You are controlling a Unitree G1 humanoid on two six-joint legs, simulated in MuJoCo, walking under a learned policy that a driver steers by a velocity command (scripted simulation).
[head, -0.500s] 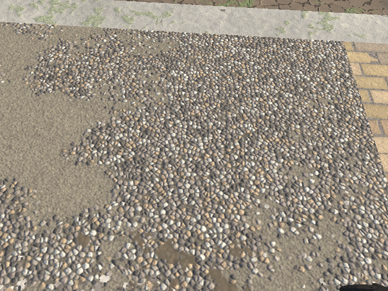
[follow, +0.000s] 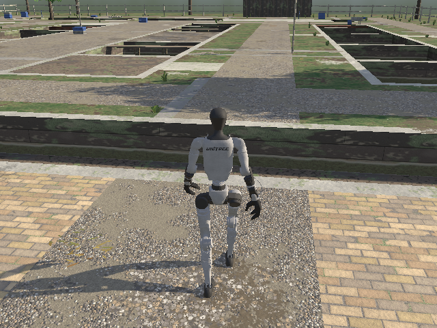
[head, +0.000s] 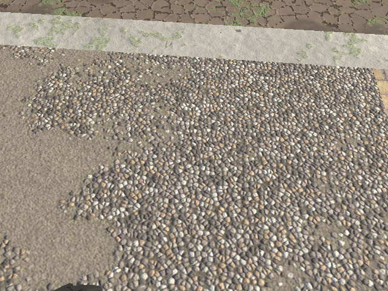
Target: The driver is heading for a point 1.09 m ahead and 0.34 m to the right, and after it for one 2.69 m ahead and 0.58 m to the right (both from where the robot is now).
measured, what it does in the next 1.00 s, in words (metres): walks ahead, turning right: right foot, then left foot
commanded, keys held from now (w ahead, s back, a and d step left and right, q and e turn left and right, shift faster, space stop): w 0.26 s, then no key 0.14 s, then e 0.60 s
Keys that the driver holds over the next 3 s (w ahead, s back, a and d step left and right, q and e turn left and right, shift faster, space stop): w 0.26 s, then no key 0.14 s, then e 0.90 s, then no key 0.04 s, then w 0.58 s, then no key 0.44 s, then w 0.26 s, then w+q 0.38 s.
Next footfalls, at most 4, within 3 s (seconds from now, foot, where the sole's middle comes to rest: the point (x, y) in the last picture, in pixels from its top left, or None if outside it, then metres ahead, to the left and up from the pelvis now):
0.02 right None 0.19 -0.08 -0.76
0.50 left None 0.45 0.10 -0.76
0.96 right None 0.32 -0.10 -0.76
1.42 left None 0.39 0.08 -0.76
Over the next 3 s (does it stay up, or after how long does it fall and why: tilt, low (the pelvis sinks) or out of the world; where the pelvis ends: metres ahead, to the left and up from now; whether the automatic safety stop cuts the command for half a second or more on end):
stays up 0.65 -0.29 0.02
